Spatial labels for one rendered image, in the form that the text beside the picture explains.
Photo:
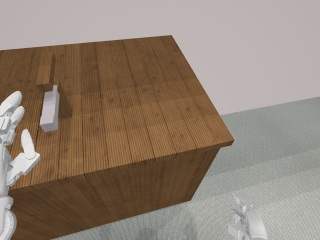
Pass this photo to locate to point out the counter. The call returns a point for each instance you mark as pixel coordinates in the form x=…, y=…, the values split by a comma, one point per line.
x=136, y=133

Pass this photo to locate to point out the robot right hand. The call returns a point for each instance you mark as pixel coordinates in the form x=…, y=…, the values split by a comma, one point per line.
x=250, y=225

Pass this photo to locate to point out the tap lever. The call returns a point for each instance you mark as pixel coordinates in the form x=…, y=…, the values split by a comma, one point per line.
x=49, y=118

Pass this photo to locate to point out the robot left hand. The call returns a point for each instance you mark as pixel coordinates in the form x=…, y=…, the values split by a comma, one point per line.
x=10, y=116

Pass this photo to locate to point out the robot left forearm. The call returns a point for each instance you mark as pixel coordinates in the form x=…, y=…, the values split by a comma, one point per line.
x=8, y=220

